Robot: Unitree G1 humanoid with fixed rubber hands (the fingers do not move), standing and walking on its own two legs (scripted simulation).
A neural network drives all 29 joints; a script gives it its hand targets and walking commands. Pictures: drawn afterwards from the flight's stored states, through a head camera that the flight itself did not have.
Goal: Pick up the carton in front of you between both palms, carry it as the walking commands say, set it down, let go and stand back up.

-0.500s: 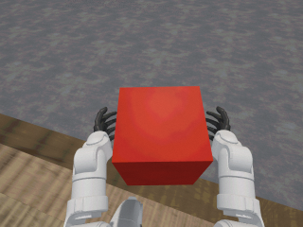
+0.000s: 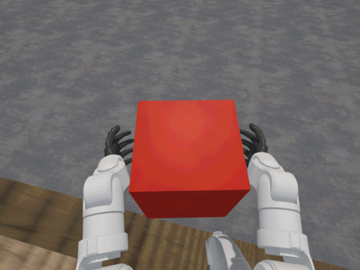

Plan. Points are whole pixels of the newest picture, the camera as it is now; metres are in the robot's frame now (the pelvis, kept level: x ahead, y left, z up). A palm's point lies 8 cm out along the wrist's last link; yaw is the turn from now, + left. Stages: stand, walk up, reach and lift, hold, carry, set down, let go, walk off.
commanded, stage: carry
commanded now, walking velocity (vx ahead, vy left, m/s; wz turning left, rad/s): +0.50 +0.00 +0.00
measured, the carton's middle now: (186, 165) +0.35 -0.02 +0.00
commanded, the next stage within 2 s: none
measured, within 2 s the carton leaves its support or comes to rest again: neither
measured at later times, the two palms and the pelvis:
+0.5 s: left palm (145, 102) +0.61 +0.09 -0.05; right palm (235, 98) +0.62 -0.22 -0.06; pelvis +0.29 -0.07 -0.11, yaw -1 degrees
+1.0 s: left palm (144, 66) +0.97 +0.12 -0.17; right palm (210, 66) +0.95 -0.19 -0.16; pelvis +0.63 -0.02 -0.22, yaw +0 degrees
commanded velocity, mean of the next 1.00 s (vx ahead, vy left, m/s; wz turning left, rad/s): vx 0.50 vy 0.00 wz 0.00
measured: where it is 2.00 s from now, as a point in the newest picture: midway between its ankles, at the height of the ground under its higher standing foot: (170, 125)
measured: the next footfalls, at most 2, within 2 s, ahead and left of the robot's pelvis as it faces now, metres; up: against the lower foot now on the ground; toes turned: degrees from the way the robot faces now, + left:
right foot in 0.26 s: +0.31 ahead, -0.13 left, -0.12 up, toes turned -3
left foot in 0.80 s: +0.69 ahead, +0.01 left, -0.24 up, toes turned +3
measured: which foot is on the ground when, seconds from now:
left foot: down 0.00-0.30, up 0.32-0.78, down 0.80-1.00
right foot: up 0.00-0.24, down 0.26-0.84, up 0.86-1.00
